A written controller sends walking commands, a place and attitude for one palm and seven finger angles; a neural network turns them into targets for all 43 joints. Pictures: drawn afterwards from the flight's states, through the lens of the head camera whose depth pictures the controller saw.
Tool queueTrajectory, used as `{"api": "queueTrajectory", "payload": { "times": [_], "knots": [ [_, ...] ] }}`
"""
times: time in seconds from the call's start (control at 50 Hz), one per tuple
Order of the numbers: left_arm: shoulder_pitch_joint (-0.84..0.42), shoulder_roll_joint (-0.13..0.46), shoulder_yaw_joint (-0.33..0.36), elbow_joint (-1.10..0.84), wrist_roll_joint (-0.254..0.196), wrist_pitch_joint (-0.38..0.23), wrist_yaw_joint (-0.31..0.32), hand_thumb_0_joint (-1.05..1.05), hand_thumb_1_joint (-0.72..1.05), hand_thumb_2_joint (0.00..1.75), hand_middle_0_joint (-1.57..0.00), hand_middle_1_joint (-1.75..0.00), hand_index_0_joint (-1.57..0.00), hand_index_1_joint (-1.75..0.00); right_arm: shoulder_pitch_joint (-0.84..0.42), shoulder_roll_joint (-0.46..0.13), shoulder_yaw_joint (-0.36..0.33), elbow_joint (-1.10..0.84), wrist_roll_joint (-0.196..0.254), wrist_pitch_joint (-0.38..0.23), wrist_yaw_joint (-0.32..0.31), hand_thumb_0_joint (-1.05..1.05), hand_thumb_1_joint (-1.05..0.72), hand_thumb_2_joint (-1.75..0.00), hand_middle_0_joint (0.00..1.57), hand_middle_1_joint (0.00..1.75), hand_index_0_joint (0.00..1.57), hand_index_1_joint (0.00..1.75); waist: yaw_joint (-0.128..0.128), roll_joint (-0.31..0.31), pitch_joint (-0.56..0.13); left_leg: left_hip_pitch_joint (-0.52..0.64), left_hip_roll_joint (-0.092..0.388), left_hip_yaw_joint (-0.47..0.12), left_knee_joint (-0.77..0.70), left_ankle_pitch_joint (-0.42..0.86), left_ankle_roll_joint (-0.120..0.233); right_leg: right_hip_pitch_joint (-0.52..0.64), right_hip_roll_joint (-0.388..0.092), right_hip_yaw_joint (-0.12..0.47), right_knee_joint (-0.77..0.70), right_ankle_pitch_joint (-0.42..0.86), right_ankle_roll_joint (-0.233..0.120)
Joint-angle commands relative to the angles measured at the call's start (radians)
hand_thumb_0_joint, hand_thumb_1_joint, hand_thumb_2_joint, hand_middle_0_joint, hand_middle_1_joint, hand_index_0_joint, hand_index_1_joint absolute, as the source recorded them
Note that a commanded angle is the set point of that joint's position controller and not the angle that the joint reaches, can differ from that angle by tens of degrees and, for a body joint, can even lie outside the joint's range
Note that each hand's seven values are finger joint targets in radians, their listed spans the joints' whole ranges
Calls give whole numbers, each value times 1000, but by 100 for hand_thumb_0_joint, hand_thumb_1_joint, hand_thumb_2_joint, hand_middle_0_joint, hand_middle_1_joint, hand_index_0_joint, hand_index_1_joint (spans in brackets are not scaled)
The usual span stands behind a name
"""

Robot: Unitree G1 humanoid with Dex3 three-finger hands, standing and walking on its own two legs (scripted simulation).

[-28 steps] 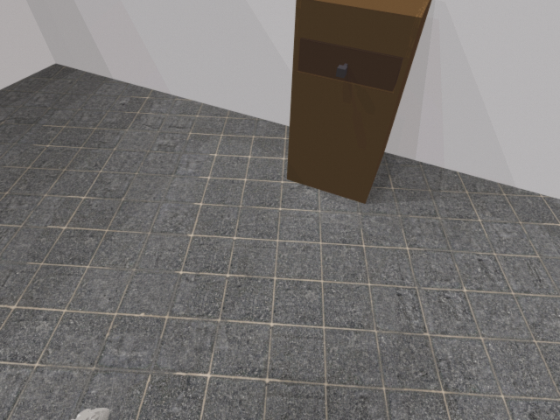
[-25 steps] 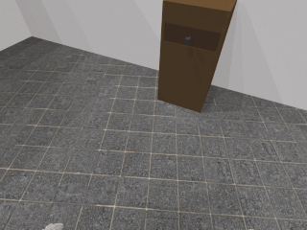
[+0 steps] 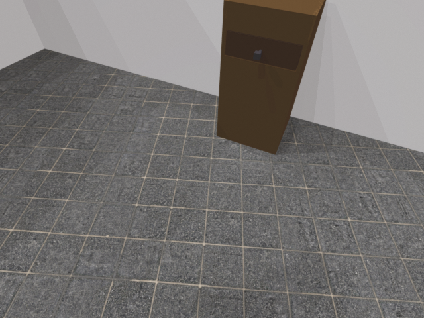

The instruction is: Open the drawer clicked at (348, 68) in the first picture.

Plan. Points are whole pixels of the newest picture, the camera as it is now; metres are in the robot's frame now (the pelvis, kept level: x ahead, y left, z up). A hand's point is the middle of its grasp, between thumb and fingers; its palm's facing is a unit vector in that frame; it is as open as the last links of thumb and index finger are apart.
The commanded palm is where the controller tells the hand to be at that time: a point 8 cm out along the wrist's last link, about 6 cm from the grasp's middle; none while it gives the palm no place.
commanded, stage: stand and wait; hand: left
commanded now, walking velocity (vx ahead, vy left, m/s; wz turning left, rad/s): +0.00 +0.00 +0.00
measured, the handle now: (258, 53) +1.32 -0.16 -0.10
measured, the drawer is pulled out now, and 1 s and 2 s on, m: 0.00 0.00 0.00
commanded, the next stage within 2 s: look at it before walking up in 0.28 s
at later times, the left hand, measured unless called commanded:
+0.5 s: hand out of the picture +0.07 +0.24 -0.16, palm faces -0.03 -0.95 -0.32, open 7.4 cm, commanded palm none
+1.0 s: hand out of the picture +0.07 +0.24 -0.16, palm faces -0.03 -0.94 -0.33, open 7.4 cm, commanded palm none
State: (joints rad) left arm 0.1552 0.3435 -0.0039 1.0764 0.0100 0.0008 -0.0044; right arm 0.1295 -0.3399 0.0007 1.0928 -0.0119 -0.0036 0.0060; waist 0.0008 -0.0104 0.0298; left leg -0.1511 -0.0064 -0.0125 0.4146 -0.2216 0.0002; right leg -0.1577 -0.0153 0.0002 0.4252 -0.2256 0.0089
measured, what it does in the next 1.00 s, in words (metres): stands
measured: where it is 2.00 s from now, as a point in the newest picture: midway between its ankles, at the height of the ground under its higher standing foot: (219, 302)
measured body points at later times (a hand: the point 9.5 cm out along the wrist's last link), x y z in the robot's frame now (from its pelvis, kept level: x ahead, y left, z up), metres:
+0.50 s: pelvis -0.01 -0.01 +0.00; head -0.01 +0.00 +0.45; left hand +0.07 +0.29 -0.13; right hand +0.06 -0.30 -0.13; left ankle +0.00 +0.12 -0.74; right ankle +0.00 -0.12 -0.74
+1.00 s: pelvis +0.00 -0.01 +0.00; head +0.00 +0.00 +0.45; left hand +0.07 +0.29 -0.13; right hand +0.07 -0.30 -0.13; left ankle +0.00 +0.12 -0.74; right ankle +0.00 -0.12 -0.74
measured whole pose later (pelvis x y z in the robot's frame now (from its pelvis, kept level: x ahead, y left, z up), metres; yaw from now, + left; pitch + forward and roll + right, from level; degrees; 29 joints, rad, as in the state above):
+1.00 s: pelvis +0.00 -0.01 +0.00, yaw +0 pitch -2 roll +0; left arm 0.14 0.35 -0.01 1.09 0.01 -0.01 -0.01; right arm 0.12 -0.34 0.01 1.11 -0.01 -0.01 0.01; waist 0.00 -0.01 0.03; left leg -0.14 0.00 -0.01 0.37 -0.19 -0.01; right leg -0.15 -0.01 0.00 0.38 -0.19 0.00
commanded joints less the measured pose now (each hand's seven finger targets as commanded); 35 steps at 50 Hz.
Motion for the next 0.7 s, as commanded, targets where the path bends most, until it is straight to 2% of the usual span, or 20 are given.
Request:
{"api": "queueTrajectory", "payload": {
  "times": [0.0, 0.18, 0.36, 0.4, 0.46, 0.52, 0.56, 0.62, 0.68],
  "knots": [
    [-59, 203, 39, -68, -1, -25, 18, 0, 90, 90, -20, -30, -20, -30, -68, -205, -38, -63, 3, -30, -17, 0, -90, -90, 20, 30, 20, 30, 1, 15, -49, -10, 112, -94, -87, 107, 33, 9, -104, 100, -85, 93, -38],
    [-59, 207, 37, -59, 1, -25, 15, 0, 90, 90, -20, -30, -20, -30, -55, -207, -36, -48, 4, -28, -14, 0, -90, -90, 20, 30, 20, 30, 1, -4, -29, -23, 113, -97, -102, 59, 30, -10, -104, 111, -112, 25, -38],
    [-59, 206, 37, -61, 2, -28, 16, 0, 90, 90, -20, -30, -20, -30, -49, -206, -36, -43, 3, -29, -14, 0, -90, -90, 20, 30, 20, 30, -2, 0, -42, -7, 114, -96, -99, 81, 27, -15, -104, 119, -114, 42, -41],
    [-53, 203, 37, -58, 1, -27, 16, 0, 90, 90, -20, -30, -20, -30, -53, -203, -36, -41, 4, -30, -14, 0, -90, -90, 20, 30, 20, 30, 2, 18, -45, -8, 116, -98, -102, 84, 28, -7, -102, 115, -114, 50, -39],
    [-57, 205, 37, -59, 2, -27, 16, 0, 90, 90, -20, -30, -20, -30, -50, -201, -36, -41, 4, -28, -14, 0, -90, -90, 20, 30, 20, 30, 0, -4, -32, -17, 115, -98, -104, 71, 27, -13, -104, 118, -121, 33, -39],
    [-52, 202, 37, -58, 3, -27, 16, 0, 90, 90, -20, -30, -20, -30, -52, -203, -37, -41, 4, -28, -14, 0, -90, -90, 20, 30, 20, 30, 1, 16, -31, -8, 115, -101, -104, 69, 27, -22, -101, 119, -122, 28, -40],
    [-52, 203, 36, -56, 2, -28, 15, 0, 90, 90, -20, -30, -20, -30, -55, -201, -37, -41, 4, -28, -14, 0, -90, -90, 20, 30, 20, 30, 0, 8, -29, -7, 115, -96, -104, 66, 26, -23, -103, 119, -125, 28, -38],
    [-51, 201, 37, -57, 2, -29, 16, 0, 90, 90, -20, -30, -20, -30, -49, -203, -37, -40, 5, -29, -14, 0, -90, -90, 20, 30, 20, 30, -1, 11, -56, 6, 119, -98, -100, 100, 26, -5, -101, 115, -115, 71, -39],
    [-50, 201, 36, -54, 2, -28, 15, 0, 90, 90, -20, -30, -20, -30, -52, -204, -35, -41, 5, -31, -15, 0, -90, -90, 20, 30, 20, 30, 0, 16, -51, 3, 122, -98, -107, 108, 27, 1, -102, 109, -111, 85, -38]
  ]
}}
